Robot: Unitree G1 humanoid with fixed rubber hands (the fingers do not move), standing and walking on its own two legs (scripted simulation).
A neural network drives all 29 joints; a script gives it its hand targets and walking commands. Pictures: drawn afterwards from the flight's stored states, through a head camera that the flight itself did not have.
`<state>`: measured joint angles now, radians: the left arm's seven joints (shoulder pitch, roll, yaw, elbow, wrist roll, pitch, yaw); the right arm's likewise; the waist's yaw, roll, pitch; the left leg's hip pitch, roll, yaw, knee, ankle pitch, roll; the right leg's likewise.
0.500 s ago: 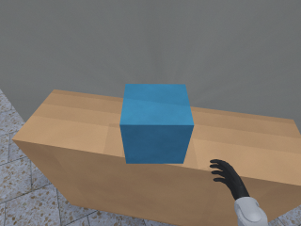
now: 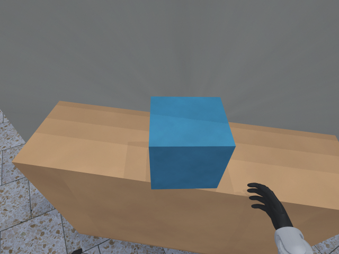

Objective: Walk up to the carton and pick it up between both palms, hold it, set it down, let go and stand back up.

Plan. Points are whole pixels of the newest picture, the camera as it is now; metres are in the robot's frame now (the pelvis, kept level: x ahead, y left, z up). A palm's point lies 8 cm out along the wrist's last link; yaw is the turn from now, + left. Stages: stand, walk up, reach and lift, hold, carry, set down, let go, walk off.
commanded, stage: stand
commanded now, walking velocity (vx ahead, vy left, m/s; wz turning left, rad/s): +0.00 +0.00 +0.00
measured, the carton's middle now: (185, 144) +0.39 -0.03 +0.04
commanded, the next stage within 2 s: none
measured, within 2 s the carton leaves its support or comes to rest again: neither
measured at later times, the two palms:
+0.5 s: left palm out of the picture +0.11 +0.25 -0.10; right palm (278, 219) +0.20 -0.23 +0.00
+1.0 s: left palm out of the picture +0.08 +0.23 -0.10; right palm (280, 220) +0.20 -0.24 +0.00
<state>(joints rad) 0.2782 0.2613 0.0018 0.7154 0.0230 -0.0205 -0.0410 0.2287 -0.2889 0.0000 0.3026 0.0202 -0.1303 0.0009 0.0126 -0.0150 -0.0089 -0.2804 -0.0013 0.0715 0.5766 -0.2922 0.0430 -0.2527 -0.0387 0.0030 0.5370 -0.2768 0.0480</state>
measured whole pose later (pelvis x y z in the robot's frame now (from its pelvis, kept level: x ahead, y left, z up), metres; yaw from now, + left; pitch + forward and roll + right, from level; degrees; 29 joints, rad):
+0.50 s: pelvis +0.00 +0.00 +0.00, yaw -1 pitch -1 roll +0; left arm 0.26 0.25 0.01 0.71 0.02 0.00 -0.04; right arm 0.21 -0.29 -0.01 0.30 0.00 -0.11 0.00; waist 0.02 0.00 -0.01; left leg -0.25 -0.01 0.09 0.54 -0.27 0.05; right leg -0.24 -0.05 0.02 0.54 -0.27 0.05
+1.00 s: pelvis -0.01 -0.02 +0.00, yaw -1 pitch -2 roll +0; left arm 0.30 0.25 0.01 0.70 0.01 -0.01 -0.05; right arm 0.19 -0.28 0.03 0.31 0.00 -0.13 0.01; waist 0.03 0.01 0.00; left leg -0.26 0.02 0.08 0.56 -0.27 0.02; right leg -0.26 -0.01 0.02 0.55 -0.27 0.02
